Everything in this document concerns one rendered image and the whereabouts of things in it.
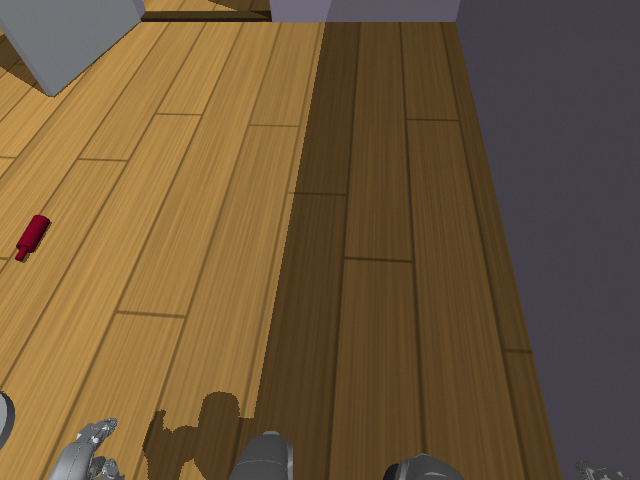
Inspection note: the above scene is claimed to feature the left robot hand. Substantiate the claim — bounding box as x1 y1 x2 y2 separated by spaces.
48 418 125 480

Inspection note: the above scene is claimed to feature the right robot hand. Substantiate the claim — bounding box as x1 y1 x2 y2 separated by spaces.
575 461 632 480

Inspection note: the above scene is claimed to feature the bottle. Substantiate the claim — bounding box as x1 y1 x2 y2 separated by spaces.
15 215 50 261

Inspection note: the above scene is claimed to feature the right robot foot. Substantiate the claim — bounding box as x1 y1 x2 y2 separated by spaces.
383 464 399 480

